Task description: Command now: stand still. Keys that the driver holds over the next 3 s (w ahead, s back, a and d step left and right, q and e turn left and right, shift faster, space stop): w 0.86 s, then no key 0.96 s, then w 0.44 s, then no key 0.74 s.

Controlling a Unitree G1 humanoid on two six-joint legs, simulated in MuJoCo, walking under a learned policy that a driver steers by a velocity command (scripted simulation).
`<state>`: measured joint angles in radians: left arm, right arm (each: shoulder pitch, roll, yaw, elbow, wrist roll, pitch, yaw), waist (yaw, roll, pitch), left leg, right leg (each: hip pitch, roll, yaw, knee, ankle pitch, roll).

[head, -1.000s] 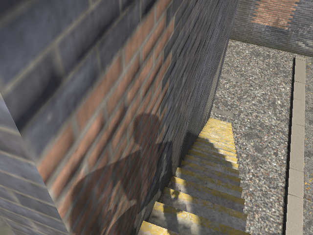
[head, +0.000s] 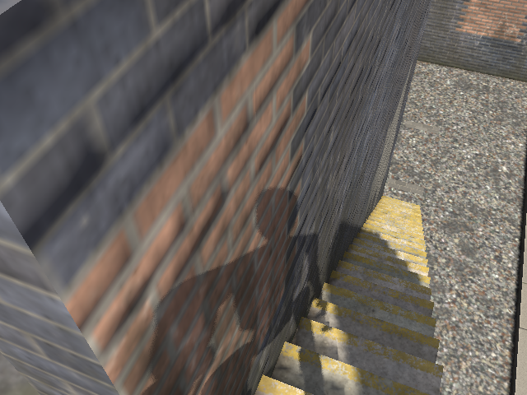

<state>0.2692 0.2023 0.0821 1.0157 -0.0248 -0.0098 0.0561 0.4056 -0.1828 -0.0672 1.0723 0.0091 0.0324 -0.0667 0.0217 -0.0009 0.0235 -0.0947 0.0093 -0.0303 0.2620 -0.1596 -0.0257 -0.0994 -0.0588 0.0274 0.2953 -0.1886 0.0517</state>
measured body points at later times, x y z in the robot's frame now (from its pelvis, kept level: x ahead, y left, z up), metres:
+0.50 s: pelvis +0.00 +0.00 +0.00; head +0.01 +0.00 +0.45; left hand +0.03 +0.26 -0.14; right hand -0.06 -0.24 -0.15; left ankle -0.01 +0.14 -0.75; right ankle -0.02 -0.15 -0.75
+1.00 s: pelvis +0.00 +0.00 +0.00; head +0.01 +0.00 +0.45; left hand +0.02 +0.27 -0.14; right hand -0.06 -0.24 -0.15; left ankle -0.01 +0.14 -0.75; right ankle -0.02 -0.15 -0.75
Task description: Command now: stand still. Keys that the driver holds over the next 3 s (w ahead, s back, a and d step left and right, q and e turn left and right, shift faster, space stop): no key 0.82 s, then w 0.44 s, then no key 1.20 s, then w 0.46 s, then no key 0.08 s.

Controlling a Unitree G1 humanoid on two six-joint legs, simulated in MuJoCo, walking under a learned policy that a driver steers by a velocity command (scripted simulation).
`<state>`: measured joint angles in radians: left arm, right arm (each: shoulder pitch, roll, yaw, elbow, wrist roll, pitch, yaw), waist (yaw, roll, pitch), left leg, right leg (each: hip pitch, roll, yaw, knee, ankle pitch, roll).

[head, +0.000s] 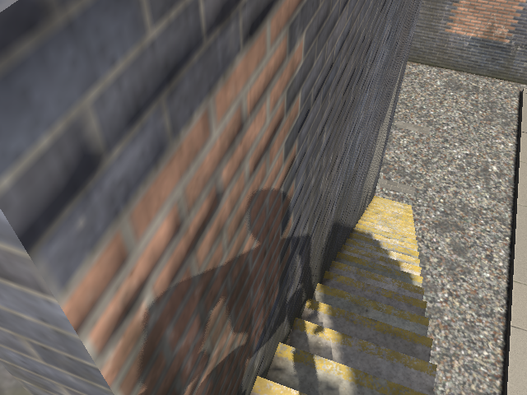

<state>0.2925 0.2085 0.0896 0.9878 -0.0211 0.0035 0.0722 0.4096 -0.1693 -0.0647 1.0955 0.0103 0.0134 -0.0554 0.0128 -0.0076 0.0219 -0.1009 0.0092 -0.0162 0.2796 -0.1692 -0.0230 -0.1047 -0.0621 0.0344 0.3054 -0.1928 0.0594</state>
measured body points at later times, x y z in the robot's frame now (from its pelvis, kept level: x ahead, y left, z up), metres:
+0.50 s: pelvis +0.00 +0.00 +0.00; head +0.01 +0.00 +0.45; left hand +0.02 +0.26 -0.14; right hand -0.07 -0.24 -0.15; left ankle -0.01 +0.14 -0.75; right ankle -0.02 -0.15 -0.75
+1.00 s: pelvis +0.00 +0.00 +0.00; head +0.01 +0.00 +0.45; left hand +0.02 +0.26 -0.14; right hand -0.07 -0.24 -0.15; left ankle -0.01 +0.14 -0.75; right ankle -0.02 -0.15 -0.75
